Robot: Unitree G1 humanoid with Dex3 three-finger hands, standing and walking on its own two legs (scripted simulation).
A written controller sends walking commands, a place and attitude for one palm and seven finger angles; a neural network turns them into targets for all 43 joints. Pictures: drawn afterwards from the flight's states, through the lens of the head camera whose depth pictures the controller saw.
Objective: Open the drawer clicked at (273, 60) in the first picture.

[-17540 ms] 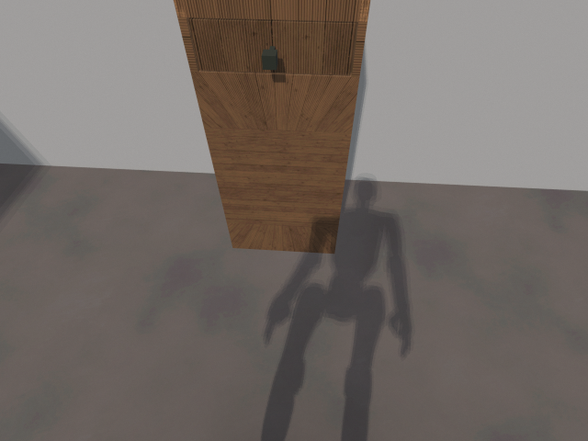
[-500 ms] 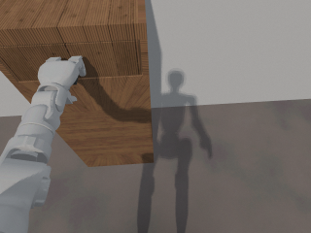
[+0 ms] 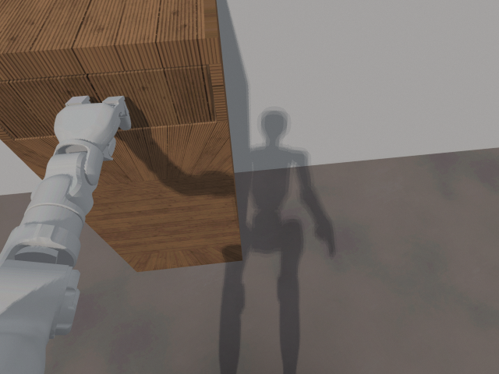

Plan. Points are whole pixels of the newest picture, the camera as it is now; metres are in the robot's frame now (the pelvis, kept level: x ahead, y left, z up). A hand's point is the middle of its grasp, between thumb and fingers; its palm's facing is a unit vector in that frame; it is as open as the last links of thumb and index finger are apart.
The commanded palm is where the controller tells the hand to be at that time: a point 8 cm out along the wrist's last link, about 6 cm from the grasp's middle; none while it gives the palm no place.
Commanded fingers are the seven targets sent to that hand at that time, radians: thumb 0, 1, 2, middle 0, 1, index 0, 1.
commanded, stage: pull the drawer open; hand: left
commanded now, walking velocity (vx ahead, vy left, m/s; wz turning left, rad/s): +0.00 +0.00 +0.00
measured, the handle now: (99, 120) +0.52 +0.25 +0.10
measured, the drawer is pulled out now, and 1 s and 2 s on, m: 0.00 0.02 0.11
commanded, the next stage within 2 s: none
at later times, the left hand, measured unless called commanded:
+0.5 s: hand (100, 155) +0.46 +0.24 +0.08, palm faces -0.02 -0.02 -1.00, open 6.1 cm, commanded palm +0.44 +0.25 +0.14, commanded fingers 0.00 0.90 0.90 -0.40 -1.35 -0.40 -1.35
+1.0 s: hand (99, 159) +0.45 +0.24 +0.08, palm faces -0.01 -0.04 -1.00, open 6.0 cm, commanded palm +0.39 +0.25 +0.14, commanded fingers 0.00 0.90 0.90 -0.40 -1.35 -0.40 -1.35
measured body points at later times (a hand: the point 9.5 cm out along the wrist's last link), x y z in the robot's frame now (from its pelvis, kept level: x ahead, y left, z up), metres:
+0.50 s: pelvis +0.02 +0.01 +0.00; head +0.08 -0.01 +0.45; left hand +0.45 +0.24 +0.13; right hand +0.13 -0.26 -0.12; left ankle -0.03 +0.11 -0.72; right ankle +0.00 -0.10 -0.73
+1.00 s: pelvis +0.01 +0.00 +0.00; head +0.07 -0.03 +0.45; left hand +0.44 +0.24 +0.13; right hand +0.04 -0.28 -0.13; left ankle -0.03 +0.11 -0.72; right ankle +0.00 -0.10 -0.73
